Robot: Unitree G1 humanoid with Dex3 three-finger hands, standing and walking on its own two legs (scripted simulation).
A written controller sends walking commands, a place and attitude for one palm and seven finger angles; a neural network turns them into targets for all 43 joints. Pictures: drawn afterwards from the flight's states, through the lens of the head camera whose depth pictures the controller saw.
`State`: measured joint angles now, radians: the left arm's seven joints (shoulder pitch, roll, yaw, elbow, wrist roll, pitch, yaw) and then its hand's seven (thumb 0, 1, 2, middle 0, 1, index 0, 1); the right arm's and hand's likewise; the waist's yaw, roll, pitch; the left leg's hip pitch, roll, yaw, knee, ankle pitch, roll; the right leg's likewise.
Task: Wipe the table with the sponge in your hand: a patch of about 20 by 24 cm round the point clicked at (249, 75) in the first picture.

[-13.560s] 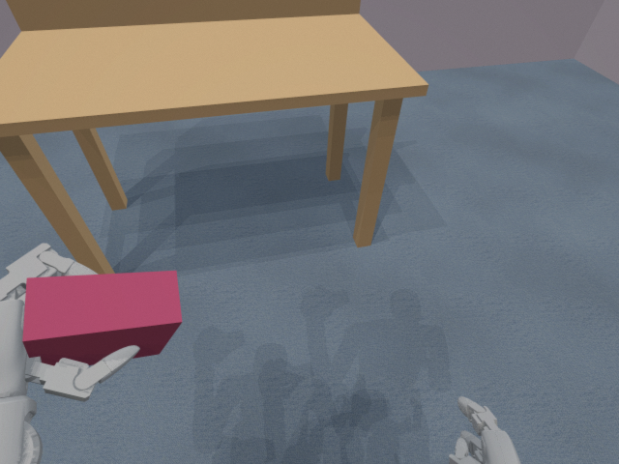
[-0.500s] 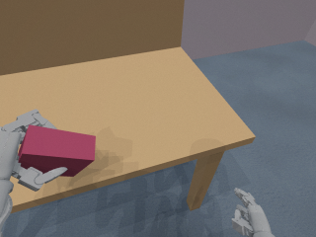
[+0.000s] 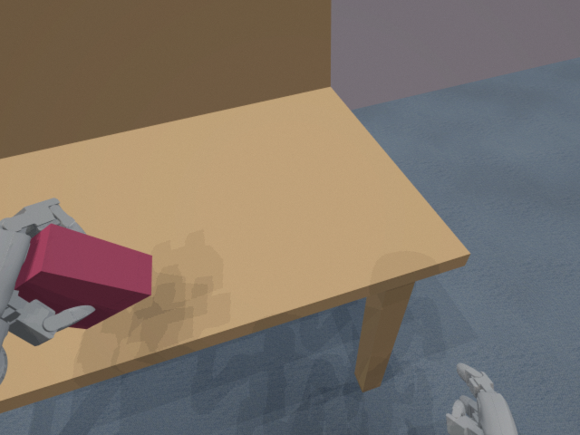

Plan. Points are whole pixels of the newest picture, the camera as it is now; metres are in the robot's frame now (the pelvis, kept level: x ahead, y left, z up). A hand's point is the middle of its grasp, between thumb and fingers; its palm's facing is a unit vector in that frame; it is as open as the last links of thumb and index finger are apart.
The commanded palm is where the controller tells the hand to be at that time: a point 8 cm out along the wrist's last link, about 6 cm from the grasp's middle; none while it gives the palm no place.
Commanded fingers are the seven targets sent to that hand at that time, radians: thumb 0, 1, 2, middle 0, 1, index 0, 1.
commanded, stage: turn the palm down, sponge in hand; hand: left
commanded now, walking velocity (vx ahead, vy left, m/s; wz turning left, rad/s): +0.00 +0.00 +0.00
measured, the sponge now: (87, 286) +0.23 +0.27 +0.14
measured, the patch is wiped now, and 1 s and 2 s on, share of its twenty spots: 0.00 0.00 0.00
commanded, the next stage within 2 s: move the sponge above the wiping area in 1.34 s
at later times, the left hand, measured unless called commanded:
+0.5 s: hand (33, 266) +0.23 +0.31 +0.18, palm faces +0.21 -0.25 -0.95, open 9.6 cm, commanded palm +0.19 +0.31 +0.24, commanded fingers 0.00 0.10 1.30 -1.20 -1.60 -1.20 -1.60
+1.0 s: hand (41, 258) +0.24 +0.31 +0.18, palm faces +0.13 -0.07 -0.99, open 9.6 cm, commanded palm +0.19 +0.30 +0.25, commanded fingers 0.00 0.10 1.30 -1.20 -1.60 -1.20 -1.60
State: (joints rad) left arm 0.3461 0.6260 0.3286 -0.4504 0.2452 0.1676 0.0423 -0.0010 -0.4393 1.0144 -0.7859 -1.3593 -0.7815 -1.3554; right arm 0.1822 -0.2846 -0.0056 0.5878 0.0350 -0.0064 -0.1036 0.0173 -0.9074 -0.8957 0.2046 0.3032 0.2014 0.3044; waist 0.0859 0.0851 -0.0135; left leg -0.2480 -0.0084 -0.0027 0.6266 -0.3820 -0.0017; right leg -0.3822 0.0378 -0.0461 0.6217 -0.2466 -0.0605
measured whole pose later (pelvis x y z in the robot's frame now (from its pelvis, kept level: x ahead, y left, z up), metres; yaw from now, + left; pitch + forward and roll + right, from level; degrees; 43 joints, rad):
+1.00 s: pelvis +0.00 +0.02 +0.02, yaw +0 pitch -3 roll +1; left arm 0.09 0.62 0.01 -0.39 0.80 0.49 -0.12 0.00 -0.44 1.02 -0.79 -1.36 -0.78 -1.36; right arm -0.01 -0.28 0.08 0.63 0.04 0.08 -0.05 0.02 -0.91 -0.90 0.20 0.30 0.20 0.30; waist 0.14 0.12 0.01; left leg -0.07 -0.04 0.01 0.40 -0.27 0.03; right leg -0.22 0.01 -0.02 0.43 -0.16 -0.04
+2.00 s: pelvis -0.02 +0.00 +0.01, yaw -1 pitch -4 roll +2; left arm 0.00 0.59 -0.02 -0.18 0.83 0.42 -0.08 0.00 -0.44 1.02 -0.79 -1.36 -0.78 -1.36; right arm 0.01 -0.27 0.06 0.67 0.04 0.02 -0.09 0.02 -0.91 -0.90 0.20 0.30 0.20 0.30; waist 0.13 0.11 0.02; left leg -0.09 -0.03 0.02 0.42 -0.26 0.01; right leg -0.24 0.03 -0.01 0.46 -0.15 -0.06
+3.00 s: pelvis +0.02 +0.03 +0.02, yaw -1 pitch -3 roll +0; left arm 0.17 0.53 -0.05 -0.29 0.88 0.42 -0.06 0.00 -0.44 1.02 -0.78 -1.36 -0.78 -1.36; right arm 0.02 -0.26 0.05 0.65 0.03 0.05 -0.05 0.02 -0.91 -0.90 0.20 0.30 0.20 0.31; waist 0.15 0.10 0.01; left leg -0.04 -0.04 0.01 0.37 -0.28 0.04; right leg -0.18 0.02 -0.01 0.39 -0.16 -0.03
